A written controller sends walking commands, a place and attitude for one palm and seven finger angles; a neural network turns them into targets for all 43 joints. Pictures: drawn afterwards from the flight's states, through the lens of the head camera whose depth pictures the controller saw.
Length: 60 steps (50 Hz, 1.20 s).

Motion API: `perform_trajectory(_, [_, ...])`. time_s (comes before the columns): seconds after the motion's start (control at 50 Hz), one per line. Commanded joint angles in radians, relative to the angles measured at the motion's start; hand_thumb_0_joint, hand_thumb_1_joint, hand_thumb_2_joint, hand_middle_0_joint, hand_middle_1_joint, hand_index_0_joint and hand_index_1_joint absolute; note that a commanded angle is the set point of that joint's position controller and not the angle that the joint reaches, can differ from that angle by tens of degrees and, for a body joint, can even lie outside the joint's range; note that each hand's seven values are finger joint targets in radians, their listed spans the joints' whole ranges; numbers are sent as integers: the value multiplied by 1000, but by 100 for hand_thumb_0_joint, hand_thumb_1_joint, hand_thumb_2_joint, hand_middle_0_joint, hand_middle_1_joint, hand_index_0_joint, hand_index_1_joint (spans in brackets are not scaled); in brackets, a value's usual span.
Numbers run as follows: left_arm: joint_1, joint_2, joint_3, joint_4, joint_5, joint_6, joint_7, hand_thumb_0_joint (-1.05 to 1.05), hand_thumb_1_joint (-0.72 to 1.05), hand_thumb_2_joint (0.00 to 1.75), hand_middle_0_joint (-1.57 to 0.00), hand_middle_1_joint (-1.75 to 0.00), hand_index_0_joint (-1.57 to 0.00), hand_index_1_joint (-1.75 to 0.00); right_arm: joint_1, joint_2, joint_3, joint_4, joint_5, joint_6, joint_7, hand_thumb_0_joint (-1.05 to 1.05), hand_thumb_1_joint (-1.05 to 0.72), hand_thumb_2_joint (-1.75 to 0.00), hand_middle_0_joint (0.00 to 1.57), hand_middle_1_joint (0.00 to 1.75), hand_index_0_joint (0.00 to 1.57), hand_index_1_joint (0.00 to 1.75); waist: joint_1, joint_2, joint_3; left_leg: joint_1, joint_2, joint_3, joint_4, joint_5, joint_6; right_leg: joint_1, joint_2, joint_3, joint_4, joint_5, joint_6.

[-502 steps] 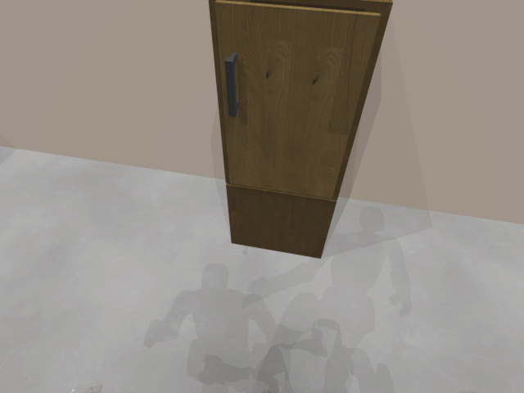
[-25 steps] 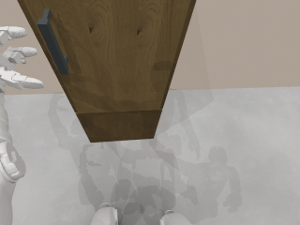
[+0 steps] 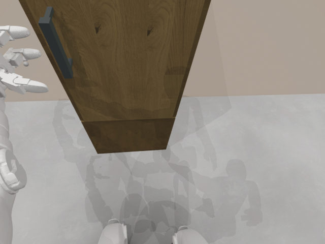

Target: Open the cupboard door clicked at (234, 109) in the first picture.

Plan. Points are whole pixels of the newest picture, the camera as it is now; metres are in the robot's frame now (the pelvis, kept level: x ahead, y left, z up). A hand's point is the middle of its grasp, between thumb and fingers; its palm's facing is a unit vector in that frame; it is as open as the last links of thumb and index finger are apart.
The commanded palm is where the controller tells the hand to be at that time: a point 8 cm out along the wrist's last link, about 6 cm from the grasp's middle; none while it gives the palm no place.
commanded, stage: slide the fingers in behind the handle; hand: left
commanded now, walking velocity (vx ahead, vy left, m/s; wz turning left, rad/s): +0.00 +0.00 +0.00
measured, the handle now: (59, 46) +0.56 +0.21 +0.12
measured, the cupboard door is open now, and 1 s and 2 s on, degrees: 0 0 0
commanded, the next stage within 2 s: close the thumb around the handle in 1.70 s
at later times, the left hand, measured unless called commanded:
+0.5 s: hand (42, 61) +0.52 +0.24 +0.12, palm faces +0.03 -1.00 +0.01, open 14.0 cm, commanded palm +0.49 +0.28 +0.12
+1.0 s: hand (62, 63) +0.51 +0.20 +0.12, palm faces +0.04 -1.00 -0.01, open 14.0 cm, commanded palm +0.49 +0.24 +0.12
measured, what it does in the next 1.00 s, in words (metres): stands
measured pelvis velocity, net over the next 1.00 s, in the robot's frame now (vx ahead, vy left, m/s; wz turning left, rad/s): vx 0.00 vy -0.01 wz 0.01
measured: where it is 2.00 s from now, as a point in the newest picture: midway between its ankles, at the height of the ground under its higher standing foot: outside the picture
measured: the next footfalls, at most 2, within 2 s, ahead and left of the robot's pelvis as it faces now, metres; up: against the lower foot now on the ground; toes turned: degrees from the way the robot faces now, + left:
none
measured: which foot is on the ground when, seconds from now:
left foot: down 0.00-1.00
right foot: down 0.00-1.00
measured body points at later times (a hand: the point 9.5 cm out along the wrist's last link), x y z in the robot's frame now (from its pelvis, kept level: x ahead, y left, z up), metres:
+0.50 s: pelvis +0.01 +0.00 +0.00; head +0.12 +0.03 +0.43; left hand +0.51 +0.30 +0.12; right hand +0.00 -0.27 -0.10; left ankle +0.05 +0.13 -0.68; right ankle -0.03 -0.14 -0.68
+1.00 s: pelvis +0.00 -0.01 +0.00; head +0.10 +0.01 +0.44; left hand +0.50 +0.25 +0.12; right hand +0.03 -0.28 -0.11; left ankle +0.05 +0.13 -0.68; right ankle -0.03 -0.14 -0.68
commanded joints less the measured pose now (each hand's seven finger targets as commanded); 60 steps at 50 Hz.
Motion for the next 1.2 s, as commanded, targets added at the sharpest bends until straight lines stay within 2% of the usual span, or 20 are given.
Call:
perform_trajectory(0.0, [-455, 301, 10, -193, -26, -51, -19, 0, -50, 30, -30, -120, -30, -120, 152, -191, -65, -50, -2, -16, -25, 0, -90, -90, 20, 30, 20, 30, -14, 151, -380, 474, -61, -20, -72, 244, 52, -51, 49, -14, -137, 287, -27])
perform_trajectory(0.12, [-484, 337, 25, -180, -34, -43, -35, 0, -50, 30, -30, -120, -30, -120, 169, -198, -64, -39, -3, -23, -33, 0, -90, -90, 20, 30, 20, 30, -23, 128, -404, 442, -59, -21, -57, 241, 59, -43, 49, -7, -132, 287, -25])
perform_trajectory(0.16, [-488, 325, 16, -211, -32, -48, -36, 0, -50, 30, -30, -120, -30, -120, 176, -193, -65, -35, -5, -24, -30, 0, -90, -90, 20, 30, 20, 30, -16, 182, -452, 489, -59, -22, -50, 280, 54, -52, 50, -9, -123, 310, -29])
perform_trajectory(0.3, [-496, 255, -8, -245, -27, -35, 6, 0, -50, 30, -30, -120, -30, -120, 188, -188, -74, -22, -13, -26, -19, 0, -90, -90, 20, 30, 20, 30, -22, 194, -444, 547, -51, -40, -62, 292, 47, -100, 54, -29, -128, 281, -32])
perform_trajectory(0.34, [-466, 284, 30, -268, -25, -40, 25, 0, -50, 30, -30, -120, -30, -120, 196, -189, -75, -28, -18, -27, -15, 0, -90, -90, 20, 30, 20, 30, 2, 194, -485, 549, -56, -36, -60, 326, 48, -60, 55, -27, -119, 315, -37])
perform_trajectory(0.38, [-479, 243, -1, -277, -15, -37, 41, 0, -50, 30, -30, -120, -30, -120, 189, -181, -76, -26, -19, -27, -8, 0, -90, -90, 20, 30, 20, 30, -9, 218, -472, 563, -55, -36, -59, 340, 45, -77, 55, -30, -118, 327, -34])
perform_trajectory(0.42, [-445, 256, 19, -280, -9, -38, 57, 0, -50, 30, -30, -120, -30, -120, 192, -182, -79, -32, -18, -22, -4, 0, -90, -90, 20, 30, 20, 30, 3, 188, -468, 559, -55, -36, -64, 357, 44, -52, 57, -32, -118, 346, -36])
perform_trajectory(0.46, [-441, 212, -1, -316, -10, -47, 69, 0, -50, 30, -30, -120, -30, -120, 185, -176, -82, -35, -20, -24, 2, 0, -90, -90, 20, 30, 20, 30, 1, 208, -494, 593, -56, -32, -62, 390, 43, -52, 58, -31, -116, 373, -35])
perform_trajectory(0.54, [-424, 201, 7, -306, -20, -52, 79, 0, -50, 30, -30, -120, -30, -120, 182, -176, -81, -35, -20, -22, 6, 0, -90, -90, 20, 30, 20, 30, 0, 157, -444, 559, -58, -30, -71, 366, 45, -28, 59, -33, -121, 372, -37])
perform_trajectory(0.6, [-436, 124, -50, -327, -18, -52, 88, 0, -50, 30, -30, -120, -30, -120, 171, -168, -86, -38, -18, -22, 10, 0, -90, -90, 20, 30, 20, 30, -9, 176, -433, 581, -59, -30, -75, 356, 42, -55, 56, -33, -126, 358, -34])
perform_trajectory(0.66, [-428, 115, -37, -342, -25, -65, 103, 0, -50, 30, -30, -120, -30, -120, 171, -168, -90, -34, -20, -25, 12, 0, -90, -90, 20, 30, 20, 30, -1, 162, -456, 603, -57, -38, -79, 370, 40, -44, 56, -35, -122, 361, -38])
perform_trajectory(0.7, [-405, 60, -67, -331, -30, -60, 110, 0, -50, 30, -30, -120, -30, -120, 161, -161, -89, -34, -21, -26, 17, 0, -90, -90, 20, 30, 20, 30, -2, 157, -432, 599, -60, -32, -81, 369, 40, -45, 54, -37, -128, 366, -37])
perform_trajectory(0.8, [-412, 53, -71, -300, -15, -53, 142, 0, -50, 30, -30, -120, -30, -120, 151, -159, -87, -39, -19, -23, 20, 0, -90, -90, 20, 30, 20, 30, -5, 98, -390, 528, -69, -22, -85, 306, 47, -23, 49, -29, -131, 350, -31])
perform_trajectory(0.84, [-445, 107, -33, -299, -10, -64, 160, 0, -50, 30, -30, -120, -30, -120, 156, -164, -86, -36, -21, -24, 15, 0, -90, -90, 20, 30, 20, 30, -9, 77, -385, 502, -72, -20, -80, 296, 53, -5, 49, -18, -133, 357, -31])
perform_trajectory(0.9, [-485, 78, -69, -313, 1, -84, 165, 0, -50, 30, -30, -120, -30, -120, 145, -156, -85, -34, -21, -31, 15, 0, -90, -90, 20, 30, 20, 30, -15, 130, -409, 522, -71, -19, -78, 279, 48, -21, 44, -13, -129, 337, -30])
perform_trajectory(0.98, [-483, 53, -82, -294, -7, -91, 162, 0, -50, 30, -30, -120, -30, -120, 146, -156, -86, -27, -20, -37, 15, 0, -90, -90, 20, 30, 20, 30, -17, 118, -426, 522, -71, -20, -75, 270, 48, -18, 45, -12, -129, 334, -28])
perform_trajectory(1.04, [-465, 101, -45, -272, -8, -77, 163, 0, -50, 30, -30, -120, -30, -120, 155, -162, -85, -25, -20, -36, 11, 0, -90, -90, 20, 30, 20, 30, -11, 76, -427, 477, -75, -10, -72, 268, 56, 28, 43, -4, -130, 363, -26])
perform_trajectory(1.08, [-457, 71, -72, -279, -3, -69, 165, 0, -50, 30, -30, -120, -30, -120, 149, -155, -83, -31, -19, -35, 14, 0, -90, -90, 20, 30, 20, 30, -6, 116, -424, 484, -76, -6, -74, 280, 52, 19, 42, -7, -128, 373, -26])
perform_trajectory(1.14, [-473, 78, -63, -282, -7, -74, 173, 0, -50, 30, -30, -120, -30, -120, 159, -156, -84, -27, -19, -36, 13, 0, -90, -90, 20, 30, 20, 30, -15, 78, -410, 459, -78, -5, -71, 265, 58, 33, 45, 0, -134, 373, -25])
perform_trajectory(1.18, [-471, 72, -62, -307, -7, -82, 176, 0, -50, 30, -30, -120, -30, -120, 158, -155, -89, -27, -20, -39, 14, 0, -90, -90, 20, 30, 20, 30, -7, 106, -450, 483, -77, -4, -74, 280, 54, 39, 44, 0, -131, 384, -24])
